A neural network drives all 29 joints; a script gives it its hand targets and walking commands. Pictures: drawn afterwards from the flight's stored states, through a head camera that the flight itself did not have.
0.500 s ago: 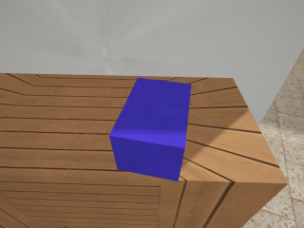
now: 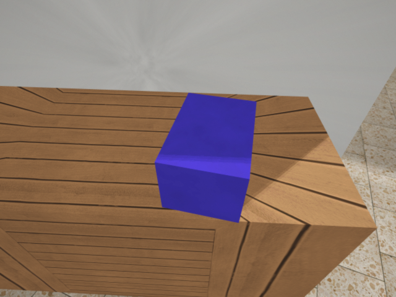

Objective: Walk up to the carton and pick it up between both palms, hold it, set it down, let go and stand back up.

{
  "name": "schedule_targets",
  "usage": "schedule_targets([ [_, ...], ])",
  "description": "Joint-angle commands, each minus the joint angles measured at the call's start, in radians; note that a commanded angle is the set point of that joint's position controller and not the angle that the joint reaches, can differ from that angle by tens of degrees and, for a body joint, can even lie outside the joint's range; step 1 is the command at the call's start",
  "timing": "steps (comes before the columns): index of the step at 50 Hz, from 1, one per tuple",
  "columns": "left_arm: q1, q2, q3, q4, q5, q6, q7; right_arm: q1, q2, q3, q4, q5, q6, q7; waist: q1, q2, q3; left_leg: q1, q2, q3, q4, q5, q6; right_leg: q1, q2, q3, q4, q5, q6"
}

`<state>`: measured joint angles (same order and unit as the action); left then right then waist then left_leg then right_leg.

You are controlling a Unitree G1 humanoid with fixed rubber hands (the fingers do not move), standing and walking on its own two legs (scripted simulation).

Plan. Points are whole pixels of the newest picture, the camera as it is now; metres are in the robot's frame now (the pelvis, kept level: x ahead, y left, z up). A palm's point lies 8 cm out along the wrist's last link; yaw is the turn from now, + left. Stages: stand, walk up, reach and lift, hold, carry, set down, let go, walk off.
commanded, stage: stand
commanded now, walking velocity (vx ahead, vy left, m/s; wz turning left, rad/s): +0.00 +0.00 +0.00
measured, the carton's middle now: (211, 152) +0.50 -0.01 +0.01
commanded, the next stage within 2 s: none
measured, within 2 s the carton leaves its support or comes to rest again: neither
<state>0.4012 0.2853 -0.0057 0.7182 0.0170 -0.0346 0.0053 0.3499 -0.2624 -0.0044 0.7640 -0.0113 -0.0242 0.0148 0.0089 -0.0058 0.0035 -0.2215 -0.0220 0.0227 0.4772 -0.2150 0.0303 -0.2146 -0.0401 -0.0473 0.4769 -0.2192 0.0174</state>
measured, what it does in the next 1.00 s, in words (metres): stands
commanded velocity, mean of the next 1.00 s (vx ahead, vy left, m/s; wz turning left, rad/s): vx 0.00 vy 0.00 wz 0.00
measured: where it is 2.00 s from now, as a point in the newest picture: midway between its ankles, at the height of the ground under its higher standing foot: outside the picture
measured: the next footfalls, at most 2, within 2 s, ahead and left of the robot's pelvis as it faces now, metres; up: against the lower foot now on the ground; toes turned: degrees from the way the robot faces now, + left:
none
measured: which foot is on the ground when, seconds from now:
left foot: down 0.00-1.00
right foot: down 0.00-1.00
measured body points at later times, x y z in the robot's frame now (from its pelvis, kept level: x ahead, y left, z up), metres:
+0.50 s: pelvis +0.01 -0.01 +0.00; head +0.00 -0.01 +0.45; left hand +0.06 +0.25 -0.12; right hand +0.08 -0.27 -0.12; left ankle +0.03 +0.10 -0.74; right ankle +0.02 -0.13 -0.74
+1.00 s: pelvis +0.01 -0.02 +0.00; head +0.01 -0.02 +0.45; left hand +0.06 +0.25 -0.13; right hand +0.08 -0.28 -0.13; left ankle +0.03 +0.10 -0.74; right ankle +0.02 -0.13 -0.74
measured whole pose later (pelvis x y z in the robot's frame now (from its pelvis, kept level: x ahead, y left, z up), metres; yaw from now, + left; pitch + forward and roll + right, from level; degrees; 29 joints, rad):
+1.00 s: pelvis +0.01 -0.02 +0.00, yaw +1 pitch -2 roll +0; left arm 0.37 0.28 -0.02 0.80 0.00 -0.02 0.02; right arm 0.35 -0.26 0.01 0.81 -0.01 -0.01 -0.01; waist 0.01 0.00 0.01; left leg -0.21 -0.01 -0.01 0.46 -0.22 0.00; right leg -0.19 -0.02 -0.07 0.47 -0.24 -0.01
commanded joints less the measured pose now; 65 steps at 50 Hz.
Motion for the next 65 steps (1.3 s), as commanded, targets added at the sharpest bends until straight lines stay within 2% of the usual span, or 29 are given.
schedule_targets([
  [1,0.021,0.115,0.03,-0.061,-0.001,-0.017,0.005,-0.003,-0.133,-0.035,-0.071,0.0,-0.017,-0.006,0.001,0.02,0.059,-0.088,0.121,-0.153,-0.141,-0.164,0.005,-0.019,-0.068,0.103,-0.082,-0.086,-0.031],
  [14,0.042,0.121,0.024,-0.032,-0.005,-0.011,0.01,0.021,-0.127,-0.027,-0.057,0.001,-0.011,-0.012,-0.003,0.003,0.06,-0.059,0.112,-0.146,-0.11,-0.075,0.0,-0.037,-0.075,0.109,-0.088,-0.053,-0.037],
  [30,0.026,0.121,0.02,-0.008,-0.01,-0.005,0.013,0.021,-0.121,-0.019,-0.043,0.002,-0.007,-0.022,-0.002,0.009,0.046,-0.022,0.114,-0.138,-0.086,0.04,-0.005,-0.014,-0.081,0.107,-0.091,0.026,-0.042],
  [65,0.009,0.111,0.022,0.078,-0.014,0.007,0.019,0.041,-0.116,-0.015,0.044,0.004,0.001,-0.037,-0.003,0.007,0.069,-0.022,0.111,-0.14,-0.113,0.002,-0.018,-0.011,-0.075,0.11,-0.136,-0.031,-0.042],
])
